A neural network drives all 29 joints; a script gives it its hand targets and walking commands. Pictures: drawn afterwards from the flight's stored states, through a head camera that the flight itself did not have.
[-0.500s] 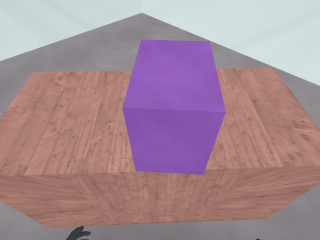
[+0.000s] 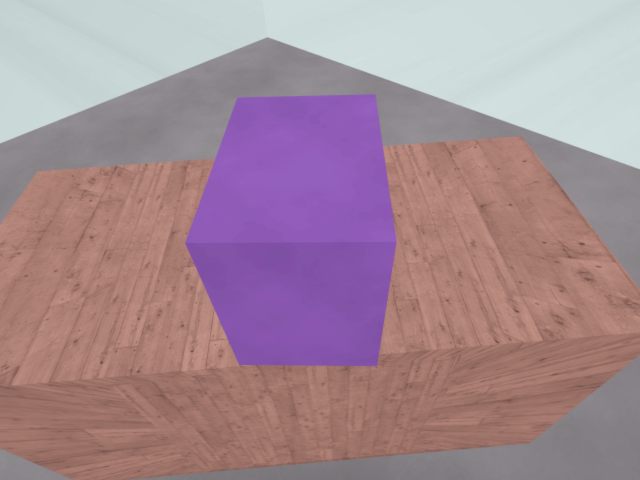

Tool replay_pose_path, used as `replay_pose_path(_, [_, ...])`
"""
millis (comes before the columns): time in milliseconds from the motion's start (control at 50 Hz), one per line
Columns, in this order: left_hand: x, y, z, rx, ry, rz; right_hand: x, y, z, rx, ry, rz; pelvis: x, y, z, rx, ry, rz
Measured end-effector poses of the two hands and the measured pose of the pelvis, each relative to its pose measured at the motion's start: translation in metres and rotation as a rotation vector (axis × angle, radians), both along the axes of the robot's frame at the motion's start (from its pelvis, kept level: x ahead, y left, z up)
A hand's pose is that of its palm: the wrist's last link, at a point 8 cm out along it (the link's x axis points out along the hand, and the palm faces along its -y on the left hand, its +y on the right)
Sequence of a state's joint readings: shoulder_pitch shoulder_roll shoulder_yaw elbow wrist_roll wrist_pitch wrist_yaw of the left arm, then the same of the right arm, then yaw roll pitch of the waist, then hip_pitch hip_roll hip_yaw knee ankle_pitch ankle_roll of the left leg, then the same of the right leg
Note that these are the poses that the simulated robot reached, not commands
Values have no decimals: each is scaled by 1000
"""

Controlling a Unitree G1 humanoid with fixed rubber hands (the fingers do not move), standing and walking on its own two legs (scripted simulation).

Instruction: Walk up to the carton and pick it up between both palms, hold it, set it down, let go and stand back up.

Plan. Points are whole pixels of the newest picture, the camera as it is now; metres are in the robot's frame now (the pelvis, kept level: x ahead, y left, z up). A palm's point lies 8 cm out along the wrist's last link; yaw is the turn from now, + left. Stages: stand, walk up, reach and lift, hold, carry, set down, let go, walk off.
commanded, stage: walk up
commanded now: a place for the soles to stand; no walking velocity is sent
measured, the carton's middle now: (306, 230) +0.48 +0.05 +0.04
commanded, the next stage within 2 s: reach and lift in 1.46 s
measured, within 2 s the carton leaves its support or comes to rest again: neither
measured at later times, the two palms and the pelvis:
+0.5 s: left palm out of the picture +0.12 +0.22 -0.10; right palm out of the picture +0.06 -0.29 -0.10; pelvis +0.03 -0.03 +0.01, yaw +1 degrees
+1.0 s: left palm out of the picture +0.09 +0.23 -0.11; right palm out of the picture +0.05 -0.27 -0.11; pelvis +0.03 -0.02 +0.01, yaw +2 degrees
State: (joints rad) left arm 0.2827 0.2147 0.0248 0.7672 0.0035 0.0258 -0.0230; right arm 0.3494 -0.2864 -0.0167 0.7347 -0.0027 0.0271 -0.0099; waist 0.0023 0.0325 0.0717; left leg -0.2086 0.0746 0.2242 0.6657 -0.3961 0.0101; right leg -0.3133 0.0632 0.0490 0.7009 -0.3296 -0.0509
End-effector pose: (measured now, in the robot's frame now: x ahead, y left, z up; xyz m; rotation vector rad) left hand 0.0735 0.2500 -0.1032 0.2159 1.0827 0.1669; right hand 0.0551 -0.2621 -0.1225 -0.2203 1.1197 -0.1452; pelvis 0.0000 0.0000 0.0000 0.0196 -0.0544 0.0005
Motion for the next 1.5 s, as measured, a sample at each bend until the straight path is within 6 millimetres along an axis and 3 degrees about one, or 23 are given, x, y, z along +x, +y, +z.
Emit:
replay_pose_path(200, [48, -26, 3, -25, -35, -66, 4, -10, 14, -8, -6, -15, 17, -17, 7, 4, 20, -8])
replay_pose_path(320, [61, -34, 4, -30, -56, -60, 3, -22, 15, -21, 13, -42, 22, -25, 8, -8, 18, -1])
replay_pose_path(860, [15, -19, -8, -36, 85, 19, -5, -12, 17, -36, 92, -30, 29, -21, 13, -25, 7, 26])
replay_pose_path(1500, [9, -5, -14, -42, 144, 44, -6, 7, 7, -8, 104, -26, 22, -6, 10, -19, 36, 52])
